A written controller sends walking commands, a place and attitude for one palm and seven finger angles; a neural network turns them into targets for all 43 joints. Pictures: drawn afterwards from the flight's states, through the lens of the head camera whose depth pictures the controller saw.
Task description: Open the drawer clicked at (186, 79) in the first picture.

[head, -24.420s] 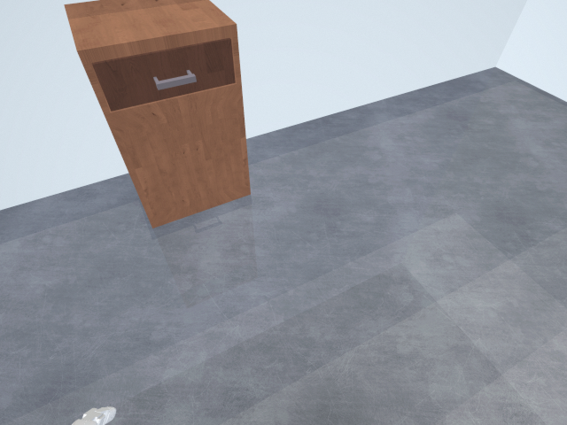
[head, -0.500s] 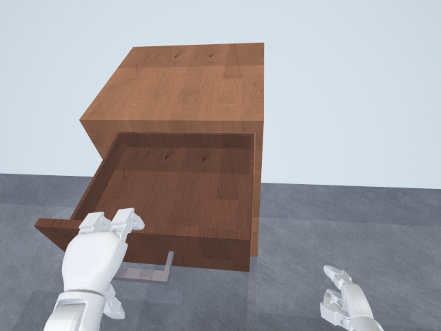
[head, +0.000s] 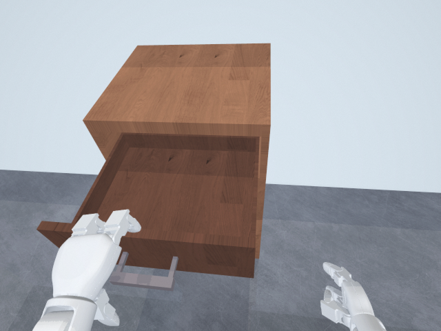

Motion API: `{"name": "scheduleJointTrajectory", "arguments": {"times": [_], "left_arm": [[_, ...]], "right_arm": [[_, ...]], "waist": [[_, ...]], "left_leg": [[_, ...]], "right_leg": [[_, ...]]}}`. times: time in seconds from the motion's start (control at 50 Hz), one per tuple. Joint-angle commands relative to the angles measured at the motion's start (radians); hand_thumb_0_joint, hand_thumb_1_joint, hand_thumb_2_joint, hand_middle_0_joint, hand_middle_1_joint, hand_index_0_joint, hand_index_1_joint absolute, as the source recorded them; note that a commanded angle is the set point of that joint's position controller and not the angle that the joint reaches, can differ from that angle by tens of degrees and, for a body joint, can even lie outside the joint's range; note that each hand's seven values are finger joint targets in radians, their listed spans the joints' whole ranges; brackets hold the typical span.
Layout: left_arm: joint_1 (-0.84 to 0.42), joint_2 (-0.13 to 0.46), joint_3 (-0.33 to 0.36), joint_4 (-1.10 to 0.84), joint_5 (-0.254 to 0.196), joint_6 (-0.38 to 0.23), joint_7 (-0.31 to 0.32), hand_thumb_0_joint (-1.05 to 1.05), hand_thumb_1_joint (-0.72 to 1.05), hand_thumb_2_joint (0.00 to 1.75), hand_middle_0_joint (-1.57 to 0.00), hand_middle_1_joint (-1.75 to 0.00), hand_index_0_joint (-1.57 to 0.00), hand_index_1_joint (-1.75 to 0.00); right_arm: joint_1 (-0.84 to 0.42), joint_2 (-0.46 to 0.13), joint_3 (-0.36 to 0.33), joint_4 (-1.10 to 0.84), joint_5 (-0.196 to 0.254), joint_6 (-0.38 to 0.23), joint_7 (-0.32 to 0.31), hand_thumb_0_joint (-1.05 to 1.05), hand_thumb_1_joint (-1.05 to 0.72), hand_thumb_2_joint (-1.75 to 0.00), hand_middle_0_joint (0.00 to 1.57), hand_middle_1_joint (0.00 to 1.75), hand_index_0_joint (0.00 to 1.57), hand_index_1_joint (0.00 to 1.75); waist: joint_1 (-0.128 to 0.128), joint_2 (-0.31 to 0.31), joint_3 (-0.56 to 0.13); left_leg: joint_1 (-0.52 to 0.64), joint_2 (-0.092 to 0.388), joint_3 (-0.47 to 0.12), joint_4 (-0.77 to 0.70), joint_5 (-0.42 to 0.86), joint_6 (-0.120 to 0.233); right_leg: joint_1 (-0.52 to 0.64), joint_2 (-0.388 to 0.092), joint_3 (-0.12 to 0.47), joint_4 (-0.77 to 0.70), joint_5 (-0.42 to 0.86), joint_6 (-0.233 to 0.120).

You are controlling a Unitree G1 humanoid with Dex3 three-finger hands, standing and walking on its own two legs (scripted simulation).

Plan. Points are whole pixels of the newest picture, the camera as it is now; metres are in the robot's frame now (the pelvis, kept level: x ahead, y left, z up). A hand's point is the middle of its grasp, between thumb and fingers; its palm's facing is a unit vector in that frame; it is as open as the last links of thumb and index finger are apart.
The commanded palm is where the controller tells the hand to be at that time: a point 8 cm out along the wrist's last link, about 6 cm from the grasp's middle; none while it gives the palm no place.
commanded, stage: draw the hand back to the body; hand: left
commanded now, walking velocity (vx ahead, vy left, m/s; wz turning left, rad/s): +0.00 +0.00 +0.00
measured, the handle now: (145, 270) +0.24 +0.21 -0.08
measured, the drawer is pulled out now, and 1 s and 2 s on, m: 0.30 0.30 0.30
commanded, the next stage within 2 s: step back with the hand held close in 1.52 s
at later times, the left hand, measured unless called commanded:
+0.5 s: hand (76, 265) +0.18 +0.25 +0.09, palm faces +0.07 -0.11 -0.99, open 13.9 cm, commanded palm +0.15 +0.25 +0.15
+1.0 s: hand (76, 238) +0.19 +0.23 +0.15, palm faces +0.37 -0.84 -0.40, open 11.5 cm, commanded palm +0.14 +0.27 +0.17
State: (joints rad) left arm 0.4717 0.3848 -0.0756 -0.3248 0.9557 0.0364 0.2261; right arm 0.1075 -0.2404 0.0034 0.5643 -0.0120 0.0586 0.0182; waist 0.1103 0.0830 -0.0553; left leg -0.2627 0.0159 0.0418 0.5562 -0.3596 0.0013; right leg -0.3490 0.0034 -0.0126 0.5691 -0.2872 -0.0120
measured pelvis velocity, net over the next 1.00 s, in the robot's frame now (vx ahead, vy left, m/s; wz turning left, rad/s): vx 0.01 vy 0.00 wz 0.05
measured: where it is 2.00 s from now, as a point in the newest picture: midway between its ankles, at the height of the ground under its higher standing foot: outside the picture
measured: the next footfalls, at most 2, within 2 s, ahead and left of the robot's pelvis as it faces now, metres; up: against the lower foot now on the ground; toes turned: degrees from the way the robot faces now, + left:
none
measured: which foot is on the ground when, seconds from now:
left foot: down 0.00-1.00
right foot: down 0.00-1.00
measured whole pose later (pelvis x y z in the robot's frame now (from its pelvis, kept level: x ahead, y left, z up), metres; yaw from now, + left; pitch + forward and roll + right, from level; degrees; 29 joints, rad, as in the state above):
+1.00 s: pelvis +0.01 +0.00 +0.01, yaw +3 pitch -1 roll -1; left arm 0.55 0.31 0.23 -0.50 -0.03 -0.11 0.12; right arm 0.19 -0.21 0.02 0.62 0.00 -0.15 -0.07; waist 0.05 0.06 0.02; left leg -0.10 0.02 -0.01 0.44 -0.33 0.00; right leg -0.15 0.01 -0.06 0.42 -0.25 -0.01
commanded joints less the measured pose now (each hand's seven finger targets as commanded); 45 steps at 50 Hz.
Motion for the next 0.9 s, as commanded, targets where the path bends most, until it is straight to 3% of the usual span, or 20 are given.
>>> {"name": "scheduleJointTrajectory", "arguments": {"times": [0.0, 0.06, 0.08, 0.16, 0.22, 0.4, 0.46, 0.48, 0.5, 0.52, 0.54, 0.56, 0.58, 0.62, 0.66, 0.68, 0.76, 0.78, 0.84, 0.88], "left_arm": [[-0.080, 0.194, 0.167, -0.226, 0.025, -0.028, 0.057, 0.00, -0.50, 0.30, -0.30, -1.20, -0.30, -1.20], [-0.077, 0.199, 0.187, -0.225, 0.015, -0.017, 0.060, 0.00, -0.50, 0.30, -0.30, -1.20, -0.30, -1.20], [-0.061, 0.190, 0.179, -0.241, 0.009, -0.016, 0.058, 0.00, -0.50, 0.30, -0.30, -1.20, -0.30, -1.20], [0.018, 0.191, 0.194, -0.235, -0.039, 0.003, 0.029, 0.00, -0.50, 0.30, -0.30, -1.20, -0.30, -1.20], [0.011, 0.204, 0.187, -0.252, -0.048, 0.006, 0.003, 0.00, -0.50, 0.30, -0.30, -1.20, -0.30, -1.20], [0.003, 0.253, 0.240, -0.330, -0.052, -0.041, -0.001, 0.00, -0.50, 0.30, -0.30, -1.20, -0.30, -1.20], [0.020, 0.279, 0.285, -0.315, -0.066, -0.041, 0.000, 0.00, -0.50, 0.30, -0.30, -1.20, -0.30, -1.20], [0.008, 0.272, 0.273, -0.333, -0.060, -0.039, -0.002, 0.00, -0.50, 0.30, -0.30, -1.20, -0.30, -1.20], [0.027, 0.263, 0.267, -0.307, -0.067, -0.037, -0.008, 0.00, -0.50, 0.30, -0.30, -1.20, -0.30, -1.20], [-0.001, -0.133, 0.167, -0.270, -0.806, -0.077, -0.053, 0.00, -0.47, 0.32, -0.30, -1.18, -0.30, -1.18], [0.026, -0.015, 0.220, -0.256, -0.837, -0.112, -0.059, 0.00, -0.43, 0.33, -0.29, -1.15, -0.29, -1.15], [0.059, 0.014, 0.263, -0.231, -0.843, -0.125, -0.059, 0.00, -0.40, 0.34, -0.29, -1.13, -0.29, -1.13], [0.038, 0.042, 0.292, -0.345, -0.894, -0.151, -0.059, 0.00, -0.36, 0.36, -0.29, -1.11, -0.29, -1.11], [-0.008, 0.087, 0.330, -0.428, -0.921, -0.177, -0.050, 0.00, -0.29, 0.39, -0.29, -1.07, -0.29, -1.07], [0.005, 0.104, 0.359, -0.438, -0.937, -0.181, -0.048, 0.00, -0.22, 0.42, -0.28, -1.02, -0.28, -1.02], [0.004, 0.072, 0.334, -0.451, -0.941, -0.187, -0.053, 0.00, -0.18, 0.43, -0.28, -1.00, -0.28, -1.00], [0.029, 0.077, 0.378, -0.393, -0.961, -0.186, -0.071, 0.00, -0.05, 0.50, -0.27, -0.91, -0.27, -0.91], [0.029, 0.062, 0.369, -0.389, -0.966, -0.190, -0.079, 0.00, -0.01, 0.51, -0.26, -0.88, -0.26, -0.88], [0.039, 0.047, 0.378, -0.356, -0.978, -0.197, -0.093, 0.00, 0.09, 0.55, -0.26, -0.82, -0.26, -0.82], [0.048, 0.042, 0.378, -0.362, -0.983, -0.202, -0.101, 0.00, 0.17, 0.58, -0.25, -0.77, -0.25, -0.77]], "right_arm": [[-0.139, -0.080, -0.026, -0.164, -0.008, -0.045, -0.005, 0.00, -0.90, -0.90, 0.20, 0.30, 0.20, 0.30], [-0.158, -0.083, -0.027, -0.168, 0.000, -0.043, -0.004, 0.00, -0.90, -0.90, 0.20, 0.30, 0.20, 0.30], [-0.138, -0.081, -0.027, -0.169, -0.001, -0.041, -0.003, 0.00, -0.90, -0.90, 0.20, 0.30, 0.20, 0.30], [-0.167, -0.089, -0.026, -0.182, 0.013, -0.039, -0.002, 0.00, -0.90, -0.90, 0.20, 0.30, 0.20, 0.30], [-0.144, -0.096, -0.023, -0.184, 0.011, -0.031, -0.004, 0.00, -0.90, -0.90, 0.20, 0.30, 0.20, 0.30], [-0.110, -0.102, -0.022, -0.196, 0.003, -0.032, -0.015, 0.00, -0.90, -0.90, 0.20, 0.30, 0.20, 0.30], [-0.127, -0.105, -0.024, -0.194, 0.011, -0.033, -0.017, 0.00, -0.90, -0.90, 0.20, 0.30, 0.20, 0.30], [-0.109, -0.103, -0.021, -0.196, 0.007, -0.029, -0.016, 0.00, -0.90, -0.90, 0.20, 0.30, 0.20, 0.30], [-0.110, -0.101, -0.023, -0.193, 0.009, -0.028, -0.016, 0.00, -0.90, -0.90, 0.20, 0.30, 0.20, 0.30], [-0.035, -0.015, -0.018, -0.234, 0.040, -0.099, -0.047, 0.00, -0.90, -0.90, 0.20, 0.30, 0.20, 0.30], [-0.033, -0.047, -0.014, -0.215, 0.042, -0.149, -0.069, 0.00, -0.90, -0.90, 0.20, 0.30, 0.20, 0.30], [-0.044, -0.047, -0.008, -0.201, 0.039, -0.173, -0.077, 0.00, -0.90, -0.90, 0.20, 0.30, 0.20, 0.30], [-0.030, -0.052, -0.005, -0.203, 0.030, -0.184, -0.096, 0.00, -0.90, -0.90, 0.20, 0.30, 0.20, 0.30], [-0.017, -0.054, 0.001, -0.189, 0.016, -0.223, -0.113, 0.00, -0.90, -0.90, 0.20, 0.30, 0.20, 0.30], [-0.022, -0.053, 0.007, -0.158, 0.006, -0.252, -0.113, 0.00, -0.90, -0.90, 0.20, 0.30, 0.20, 0.30], [-0.010, -0.045, 0.014, -0.155, 0.006, -0.265, -0.111, 0.00, -0.90, -0.90, 0.20, 0.30, 0.20, 0.30], [-0.021, -0.050, 0.003, -0.126, 0.004, -0.278, -0.102, 0.00, -0.90, -0.90, 0.20, 0.30, 0.20, 0.30], [-0.017, -0.048, 0.004, -0.125, 0.006, -0.276, -0.099, 0.00, -0.90, -0.90, 0.20, 0.30, 0.20, 0.30], [-0.030, -0.051, -0.007, -0.123, 0.008, -0.271, -0.096, 0.00, -0.90, -0.90, 0.20, 0.30, 0.20, 0.30], [-0.038, -0.056, -0.012, -0.121, 0.012, -0.270, -0.094, 0.00, -0.90, -0.90, 0.20, 0.30, 0.20, 0.30]], "waist": [[0.002, -0.063, -0.142], [0.000, -0.041, -0.138], [0.004, -0.043, -0.164], [0.002, -0.076, -0.135], [-0.002, -0.082, -0.117], [0.003, -0.004, -0.125], [0.004, -0.004, -0.106], [0.007, -0.014, -0.130], [0.004, -0.016, -0.104], [-0.104, -0.123, -0.038], [-0.079, -0.157, -0.046], [-0.071, -0.144, -0.018], [-0.056, -0.113, -0.071], [-0.051, -0.042, -0.090], [-0.046, 0.025, -0.038], [-0.050, 0.067, -0.021], [-0.046, 0.007, 0.040], [-0.050, 0.013, 0.035], [-0.049, -0.057, 0.015], [-0.049, -0.055, -0.003]], "left_leg": [[0.035, 0.000, -0.023, -0.045, 0.326, 0.009], [0.041, 0.004, -0.032, -0.048, 0.326, 0.005], [0.045, 0.006, -0.025, -0.050, 0.335, 0.009], [0.039, 0.011, -0.033, -0.055, 0.357, 0.005], [0.024, 0.012, -0.026, -0.068, 0.336, 0.011], [0.064, 0.026, -0.039, -0.073, 0.365, 0.004], [0.059, 0.030, -0.048, -0.080, 0.349, -0.005], [0.062, 0.029, -0.044, -0.080, 0.365, 0.001], [0.058, 0.029, -0.044, -0.083, 0.375, -0.001], [0.162, 0.057, -0.063, -0.098, 0.326, 0.030], [0.164, 0.069, -0.070, -0.106, 0.303, 0.034], [0.149, 0.065, -0.072, -0.116, 0.271, 0.029], [0.160, 0.057, -0.065, -0.131, 0.323, 0.026], [0.170, 0.050, -0.062, -0.142, 0.395, 0.013], [0.146, 0.044, -0.061, -0.147, 0.418, 0.003], [0.140, 0.042, -0.058, -0.152, 0.438, -0.003], [0.121, 0.045, -0.055, -0.151, 0.461, -0.002], [0.126, 0.046, -0.050, -0.153, 0.449, -0.002], [0.130, 0.044, -0.041, -0.154, 0.424, 0.009], [0.138, 0.045, -0.040, -0.154, 0.429, 0.011]], "right_leg": [[0.106, -0.017, 0.049, -0.069, 0.288, -0.036], [0.105, -0.016, 0.054, -0.071, 0.282, -0.040], [0.119, -0.021, 0.036, -0.066, 0.286, -0.034], [0.134, -0.021, 0.042, -0.072, 0.329, -0.029], [0.134, -0.028, 0.020, -0.080, 0.306, -0.019], [0.114, -0.026, 0.011, -0.096, 0.246, -0.024], [0.113, -0.021, 0.017, -0.101, 0.226, -0.029], [0.122, -0.026, 0.000, -0.099, 0.230, -0.024], [0.117, -0.025, -0.002, -0.099, 0.237, -0.024], [0.173, -0.016, -0.057, -0.096, 0.185, -0.013], [0.167, -0.024, -0.051, -0.098, 0.138, -0.007], [0.162, -0.017, -0.047, -0.106, 0.109, -0.010], [0.207, -0.032, -0.056, -0.124, 0.151, -0.008], [0.248, -0.044, -0.050, -0.127, 0.219, -0.006], [0.250, -0.045, -0.044, -0.146, 0.244, -0.014], [0.250, -0.048, -0.050, -0.147, 0.254, -0.016], [0.257, -0.044, -0.052, -0.176, 0.320, -0.018], [0.254, -0.043, -0.051, -0.172, 0.312, -0.015], [0.264, -0.044, -0.049, -0.180, 0.326, -0.008], [0.268, -0.043, -0.048, -0.181, 0.328, -0.007]]}}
